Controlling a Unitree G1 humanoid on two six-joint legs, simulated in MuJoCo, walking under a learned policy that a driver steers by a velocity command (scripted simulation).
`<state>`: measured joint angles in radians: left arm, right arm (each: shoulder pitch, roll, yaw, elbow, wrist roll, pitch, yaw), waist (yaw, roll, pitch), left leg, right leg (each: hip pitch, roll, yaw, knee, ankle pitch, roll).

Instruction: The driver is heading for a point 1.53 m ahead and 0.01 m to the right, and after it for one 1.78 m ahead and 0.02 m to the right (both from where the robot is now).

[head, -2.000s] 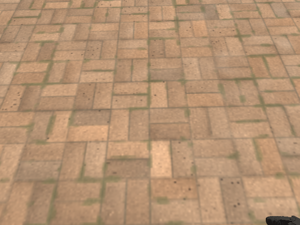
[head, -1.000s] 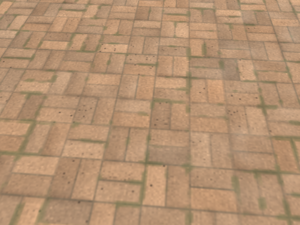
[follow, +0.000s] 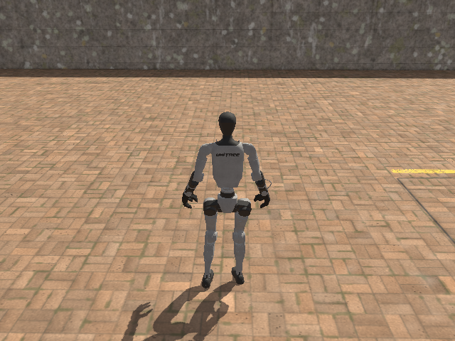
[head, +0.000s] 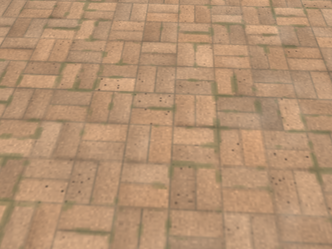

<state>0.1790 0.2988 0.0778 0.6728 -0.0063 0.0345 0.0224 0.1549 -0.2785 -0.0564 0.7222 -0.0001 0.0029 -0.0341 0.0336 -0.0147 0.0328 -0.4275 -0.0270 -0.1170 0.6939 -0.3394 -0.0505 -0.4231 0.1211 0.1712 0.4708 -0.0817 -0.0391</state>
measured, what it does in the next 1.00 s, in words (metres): steps on the spot: left foot, then right foot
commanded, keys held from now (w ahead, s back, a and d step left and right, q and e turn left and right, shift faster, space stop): e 0.14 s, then no key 0.62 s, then w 0.24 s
